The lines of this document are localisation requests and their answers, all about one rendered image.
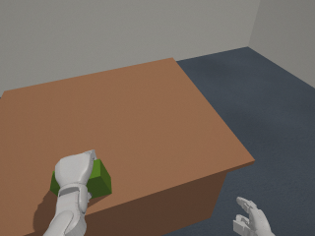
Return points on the robot left hand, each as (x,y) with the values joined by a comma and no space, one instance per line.
(75,168)

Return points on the robot left forearm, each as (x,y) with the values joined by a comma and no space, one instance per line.
(70,211)

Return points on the table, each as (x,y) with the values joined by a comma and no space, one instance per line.
(164,146)

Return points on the robot right hand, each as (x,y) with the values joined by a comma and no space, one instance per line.
(257,219)

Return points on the sponge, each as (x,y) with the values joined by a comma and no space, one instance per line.
(99,183)

